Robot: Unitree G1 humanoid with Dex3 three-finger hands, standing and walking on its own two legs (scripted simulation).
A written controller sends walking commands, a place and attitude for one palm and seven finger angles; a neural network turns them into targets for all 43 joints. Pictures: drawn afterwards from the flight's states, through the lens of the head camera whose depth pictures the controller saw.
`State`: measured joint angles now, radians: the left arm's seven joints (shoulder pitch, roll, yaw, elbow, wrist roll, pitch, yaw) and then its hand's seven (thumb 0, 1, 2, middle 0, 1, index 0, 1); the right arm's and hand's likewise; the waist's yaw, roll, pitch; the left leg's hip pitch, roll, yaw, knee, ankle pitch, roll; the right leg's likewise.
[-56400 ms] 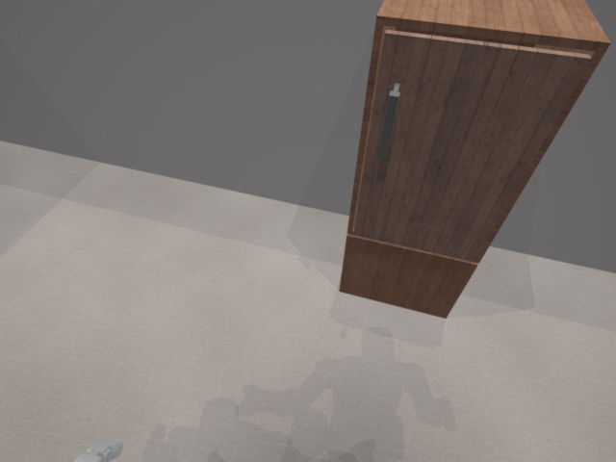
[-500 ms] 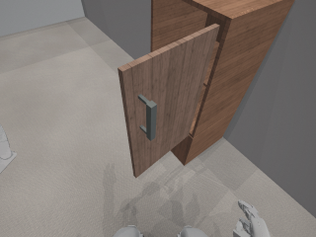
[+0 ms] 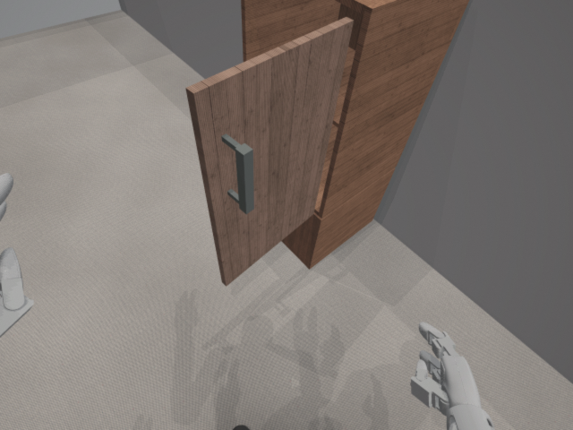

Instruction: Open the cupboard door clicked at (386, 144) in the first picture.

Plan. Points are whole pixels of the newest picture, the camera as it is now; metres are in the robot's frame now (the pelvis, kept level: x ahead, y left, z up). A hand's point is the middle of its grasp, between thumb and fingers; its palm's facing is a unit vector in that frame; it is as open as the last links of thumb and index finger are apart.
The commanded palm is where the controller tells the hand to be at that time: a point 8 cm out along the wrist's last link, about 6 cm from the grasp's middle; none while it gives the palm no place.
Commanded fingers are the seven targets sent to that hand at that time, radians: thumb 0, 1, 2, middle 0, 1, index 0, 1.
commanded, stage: stop stepping back and stand still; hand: left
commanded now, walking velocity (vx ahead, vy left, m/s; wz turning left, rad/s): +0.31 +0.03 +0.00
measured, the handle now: (238, 175) +0.51 +0.11 +0.02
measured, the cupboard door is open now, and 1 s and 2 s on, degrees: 95 95 95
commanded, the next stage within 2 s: let the arm hang, fingers relaxed in 0.56 s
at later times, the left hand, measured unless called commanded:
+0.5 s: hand out of the picture +0.14 +0.25 +0.16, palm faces +0.46 -0.74 -0.49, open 7.4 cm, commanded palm +0.07 +0.29 +0.17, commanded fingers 0.00 0.90 0.90 -0.20 -0.30 -0.20 -0.30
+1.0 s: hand out of the picture -0.06 +0.16 -0.18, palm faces +0.06 -0.98 -0.17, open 7.1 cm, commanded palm none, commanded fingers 0.00 0.90 0.90 -0.20 -0.30 -0.20 -0.30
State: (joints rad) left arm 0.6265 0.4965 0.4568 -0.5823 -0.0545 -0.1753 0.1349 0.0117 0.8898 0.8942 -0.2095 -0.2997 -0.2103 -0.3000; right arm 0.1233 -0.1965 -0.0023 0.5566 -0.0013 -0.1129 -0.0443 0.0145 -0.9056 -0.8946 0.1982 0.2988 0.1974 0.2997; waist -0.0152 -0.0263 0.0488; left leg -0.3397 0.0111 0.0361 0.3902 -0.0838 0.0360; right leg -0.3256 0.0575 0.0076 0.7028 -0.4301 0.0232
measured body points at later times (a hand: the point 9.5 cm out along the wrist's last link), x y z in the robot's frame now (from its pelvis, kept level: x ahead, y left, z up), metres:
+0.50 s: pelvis -0.06 -0.02 -0.01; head -0.06 -0.02 +0.44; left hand +0.11 +0.29 +0.19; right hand +0.08 -0.24 -0.10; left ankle -0.04 +0.11 -0.74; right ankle -0.05 -0.10 -0.74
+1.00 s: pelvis -0.08 -0.02 -0.01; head -0.07 +0.00 +0.44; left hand -0.07 +0.21 -0.17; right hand -0.01 -0.27 -0.14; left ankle -0.04 +0.10 -0.74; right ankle -0.05 -0.10 -0.74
